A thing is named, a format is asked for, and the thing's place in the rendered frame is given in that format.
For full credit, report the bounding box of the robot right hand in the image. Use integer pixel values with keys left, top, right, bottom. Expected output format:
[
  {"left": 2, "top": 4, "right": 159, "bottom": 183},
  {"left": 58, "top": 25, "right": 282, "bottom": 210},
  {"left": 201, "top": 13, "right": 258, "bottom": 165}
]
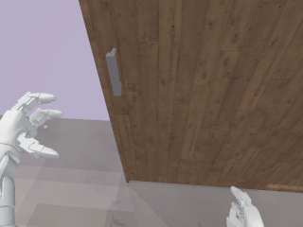
[{"left": 226, "top": 185, "right": 264, "bottom": 227}]

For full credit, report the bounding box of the wardrobe door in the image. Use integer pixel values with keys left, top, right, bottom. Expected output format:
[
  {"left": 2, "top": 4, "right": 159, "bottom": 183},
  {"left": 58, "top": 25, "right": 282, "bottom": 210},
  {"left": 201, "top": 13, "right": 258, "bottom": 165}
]
[
  {"left": 269, "top": 150, "right": 303, "bottom": 186},
  {"left": 86, "top": 0, "right": 303, "bottom": 190}
]

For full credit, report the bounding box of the left robot forearm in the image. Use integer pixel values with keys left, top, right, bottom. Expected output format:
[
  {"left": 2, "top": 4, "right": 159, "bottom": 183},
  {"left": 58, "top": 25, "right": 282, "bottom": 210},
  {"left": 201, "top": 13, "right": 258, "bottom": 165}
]
[{"left": 0, "top": 143, "right": 22, "bottom": 227}]

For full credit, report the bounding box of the handle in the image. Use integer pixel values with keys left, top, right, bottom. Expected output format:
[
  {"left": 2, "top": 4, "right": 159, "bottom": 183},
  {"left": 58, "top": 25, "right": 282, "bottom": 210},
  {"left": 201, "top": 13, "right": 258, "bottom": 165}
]
[{"left": 105, "top": 48, "right": 122, "bottom": 96}]

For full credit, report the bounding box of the robot left hand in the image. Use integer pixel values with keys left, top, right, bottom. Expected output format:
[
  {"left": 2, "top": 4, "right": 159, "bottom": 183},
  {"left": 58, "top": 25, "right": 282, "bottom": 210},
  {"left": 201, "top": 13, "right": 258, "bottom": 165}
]
[{"left": 0, "top": 92, "right": 63, "bottom": 159}]

